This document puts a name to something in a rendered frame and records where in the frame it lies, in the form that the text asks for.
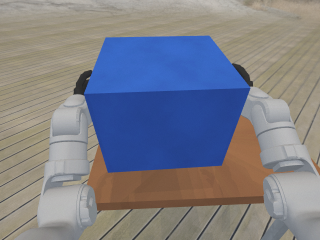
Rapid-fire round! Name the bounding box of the table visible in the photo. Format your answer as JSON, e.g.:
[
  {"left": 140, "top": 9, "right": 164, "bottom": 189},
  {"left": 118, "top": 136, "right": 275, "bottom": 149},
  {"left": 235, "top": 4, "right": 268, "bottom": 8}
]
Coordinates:
[{"left": 87, "top": 115, "right": 320, "bottom": 240}]

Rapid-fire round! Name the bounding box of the left robot forearm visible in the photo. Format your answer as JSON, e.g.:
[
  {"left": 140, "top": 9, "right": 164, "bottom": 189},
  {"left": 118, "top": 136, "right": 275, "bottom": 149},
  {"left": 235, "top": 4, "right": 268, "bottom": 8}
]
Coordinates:
[{"left": 37, "top": 94, "right": 92, "bottom": 226}]

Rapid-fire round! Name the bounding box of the right robot forearm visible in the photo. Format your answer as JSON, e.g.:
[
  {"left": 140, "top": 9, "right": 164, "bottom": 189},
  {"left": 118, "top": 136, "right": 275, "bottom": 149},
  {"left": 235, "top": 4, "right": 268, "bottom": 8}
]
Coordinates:
[{"left": 241, "top": 86, "right": 320, "bottom": 180}]

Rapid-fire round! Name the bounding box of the robot left upper arm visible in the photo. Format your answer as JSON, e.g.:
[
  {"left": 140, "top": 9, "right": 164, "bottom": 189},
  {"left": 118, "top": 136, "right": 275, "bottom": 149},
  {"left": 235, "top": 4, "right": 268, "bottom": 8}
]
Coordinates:
[{"left": 14, "top": 183, "right": 98, "bottom": 240}]

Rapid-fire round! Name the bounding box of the robot right hand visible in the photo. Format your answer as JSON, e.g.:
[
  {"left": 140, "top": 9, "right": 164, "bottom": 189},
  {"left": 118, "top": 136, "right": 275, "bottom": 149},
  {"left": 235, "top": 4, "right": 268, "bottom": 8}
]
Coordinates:
[{"left": 232, "top": 63, "right": 253, "bottom": 87}]

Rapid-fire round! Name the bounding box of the robot left hand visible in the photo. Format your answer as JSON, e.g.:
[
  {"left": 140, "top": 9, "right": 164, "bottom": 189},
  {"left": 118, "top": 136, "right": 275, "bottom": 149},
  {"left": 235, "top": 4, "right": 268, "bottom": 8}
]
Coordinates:
[{"left": 73, "top": 70, "right": 92, "bottom": 96}]

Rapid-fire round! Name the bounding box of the robot right upper arm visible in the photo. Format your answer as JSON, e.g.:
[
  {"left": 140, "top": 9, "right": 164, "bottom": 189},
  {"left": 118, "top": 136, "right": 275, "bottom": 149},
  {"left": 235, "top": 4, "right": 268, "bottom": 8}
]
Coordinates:
[{"left": 263, "top": 170, "right": 320, "bottom": 240}]

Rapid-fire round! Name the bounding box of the carton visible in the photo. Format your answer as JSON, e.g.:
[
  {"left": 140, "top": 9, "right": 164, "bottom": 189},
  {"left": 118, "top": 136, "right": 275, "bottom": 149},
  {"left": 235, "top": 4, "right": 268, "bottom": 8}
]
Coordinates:
[{"left": 84, "top": 35, "right": 251, "bottom": 173}]

